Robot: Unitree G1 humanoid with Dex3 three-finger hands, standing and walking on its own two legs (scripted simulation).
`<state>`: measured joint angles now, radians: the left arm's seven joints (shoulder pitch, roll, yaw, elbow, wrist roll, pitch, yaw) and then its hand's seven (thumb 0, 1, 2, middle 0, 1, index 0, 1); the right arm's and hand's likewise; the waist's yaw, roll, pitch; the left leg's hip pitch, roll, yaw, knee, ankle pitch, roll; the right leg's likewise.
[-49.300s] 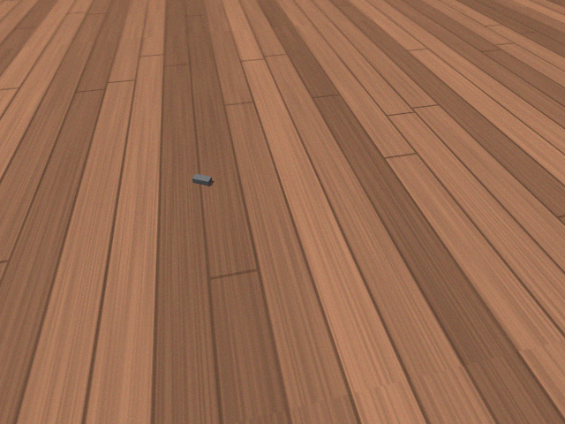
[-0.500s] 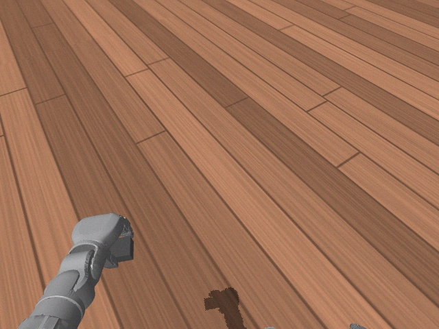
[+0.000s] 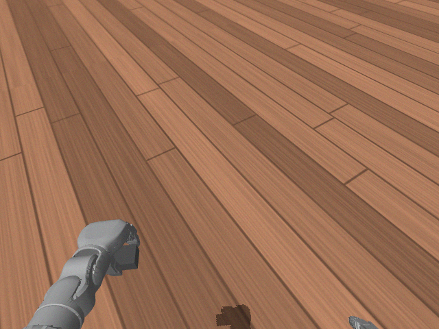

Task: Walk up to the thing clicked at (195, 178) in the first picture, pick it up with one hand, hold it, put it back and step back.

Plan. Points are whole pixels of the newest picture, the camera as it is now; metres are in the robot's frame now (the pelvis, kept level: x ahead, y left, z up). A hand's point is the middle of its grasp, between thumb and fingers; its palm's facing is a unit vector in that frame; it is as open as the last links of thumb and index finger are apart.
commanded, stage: hold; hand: left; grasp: from above
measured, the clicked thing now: (114, 258) +0.32 +0.24 -0.09
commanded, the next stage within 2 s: crouch in 1.50 s
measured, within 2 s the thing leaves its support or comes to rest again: neither
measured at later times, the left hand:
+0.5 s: hand (112, 262) +0.29 +0.22 -0.03, palm faces -0.45 -0.06 -0.89, open 7.1 cm
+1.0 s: hand (109, 260) +0.28 +0.21 -0.01, palm faces -0.44 -0.05 -0.90, open 7.2 cm
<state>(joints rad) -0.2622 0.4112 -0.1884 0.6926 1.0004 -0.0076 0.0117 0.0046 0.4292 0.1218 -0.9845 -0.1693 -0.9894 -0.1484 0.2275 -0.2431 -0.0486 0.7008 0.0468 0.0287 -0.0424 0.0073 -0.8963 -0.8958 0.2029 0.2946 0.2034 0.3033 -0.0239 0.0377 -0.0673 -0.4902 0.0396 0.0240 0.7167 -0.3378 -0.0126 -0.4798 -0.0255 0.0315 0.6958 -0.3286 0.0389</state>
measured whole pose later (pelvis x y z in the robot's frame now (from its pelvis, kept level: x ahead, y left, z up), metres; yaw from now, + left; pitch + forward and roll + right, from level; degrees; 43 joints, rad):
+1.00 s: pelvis -0.01 +0.00 +0.02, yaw +0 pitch +1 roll +0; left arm -0.21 0.41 -0.20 0.55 0.98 0.00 -0.07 0.01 0.44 0.11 -0.97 -0.18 -0.98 -0.16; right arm 0.18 -0.24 -0.03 0.67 0.07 0.05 -0.06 0.01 -0.91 -0.90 0.20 0.29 0.20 0.30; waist 0.01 0.05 -0.02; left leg -0.32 0.03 0.04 0.55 -0.25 -0.02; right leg -0.33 -0.03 0.04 0.56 -0.26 0.03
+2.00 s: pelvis -0.01 -0.01 -0.01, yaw +1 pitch +10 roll +0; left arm -0.33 0.38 -0.19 0.86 1.12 -0.08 0.18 0.01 0.43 0.06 -1.04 -0.09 -1.04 -0.08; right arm 0.18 -0.25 -0.06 0.68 0.03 0.09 -0.03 0.01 -0.90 -0.90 0.20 0.29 0.20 0.30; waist -0.03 0.00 -0.05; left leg -0.59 0.04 0.00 0.76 -0.34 -0.02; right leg -0.58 -0.03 0.02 0.76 -0.34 0.03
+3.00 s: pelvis -0.07 +0.00 -0.34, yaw -2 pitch +38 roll -5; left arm -0.91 0.58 0.02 1.34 1.24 -0.12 0.39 0.01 0.42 0.08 -1.05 -0.08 -1.05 -0.07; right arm 0.14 -0.24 -0.02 0.74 -0.12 -0.07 0.09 0.00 -0.90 -0.90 0.20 0.29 0.20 0.30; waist -0.21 0.01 -0.13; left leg -2.11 0.02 -0.11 2.13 -0.68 -0.03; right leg -2.06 0.00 -0.01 2.08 -0.69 0.05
